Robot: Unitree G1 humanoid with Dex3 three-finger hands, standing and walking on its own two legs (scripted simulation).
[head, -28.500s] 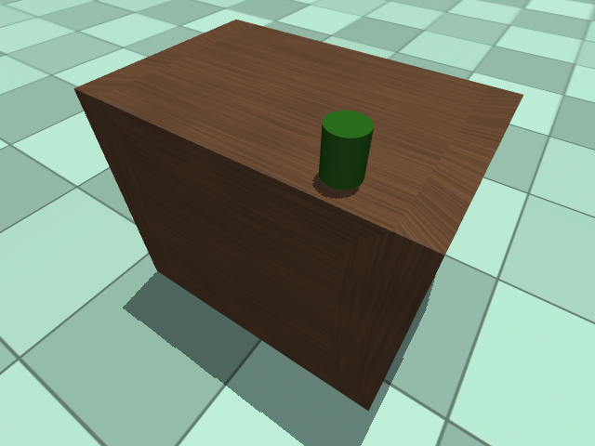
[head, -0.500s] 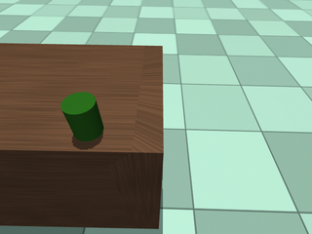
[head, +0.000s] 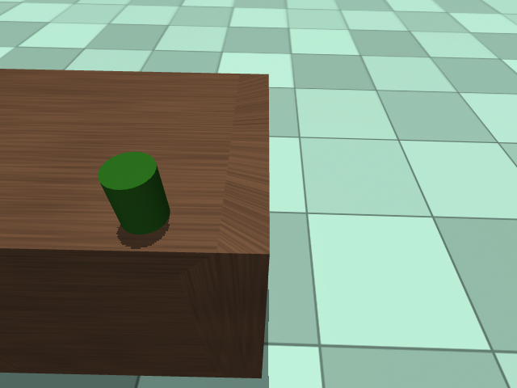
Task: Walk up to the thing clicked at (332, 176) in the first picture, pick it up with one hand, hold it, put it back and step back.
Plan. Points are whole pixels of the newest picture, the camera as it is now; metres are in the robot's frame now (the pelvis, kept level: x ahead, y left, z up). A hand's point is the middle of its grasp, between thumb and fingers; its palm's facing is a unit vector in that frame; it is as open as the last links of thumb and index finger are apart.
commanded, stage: stand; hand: left
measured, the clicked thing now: (137, 194) +0.44 +0.22 +0.07
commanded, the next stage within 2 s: step back in 0.52 s
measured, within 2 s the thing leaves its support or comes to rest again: neither
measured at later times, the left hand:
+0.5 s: hand out of the picture +0.08 +0.25 -0.16, palm faces -0.03 -0.94 -0.35, open 7.4 cm
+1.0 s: hand out of the picture +0.07 +0.31 -0.19, palm faces -0.02 -0.93 -0.36, open 7.4 cm
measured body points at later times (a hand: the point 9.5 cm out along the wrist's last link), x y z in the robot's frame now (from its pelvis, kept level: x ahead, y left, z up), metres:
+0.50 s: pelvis +0.01 +0.00 +0.00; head +0.02 +0.00 +0.45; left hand +0.08 +0.30 -0.13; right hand +0.08 -0.30 -0.14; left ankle -0.02 +0.13 -0.75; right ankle +0.00 -0.12 -0.75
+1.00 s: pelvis -0.08 +0.05 -0.02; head +0.00 +0.08 +0.42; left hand +0.07 +0.36 -0.16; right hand -0.03 -0.27 -0.13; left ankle -0.08 +0.15 -0.75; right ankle -0.06 -0.10 -0.70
